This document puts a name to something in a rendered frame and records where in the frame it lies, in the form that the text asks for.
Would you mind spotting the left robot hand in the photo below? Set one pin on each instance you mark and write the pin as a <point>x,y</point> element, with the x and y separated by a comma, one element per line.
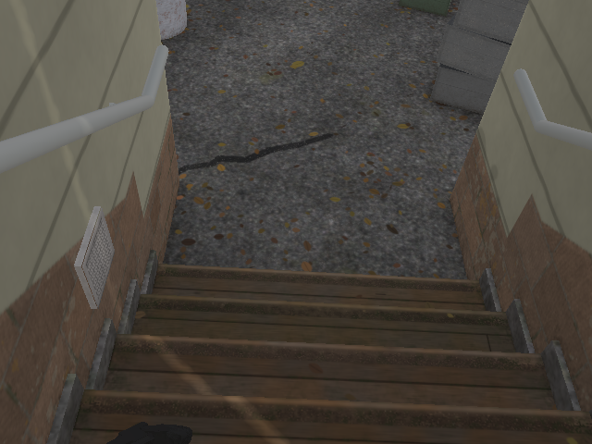
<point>142,433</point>

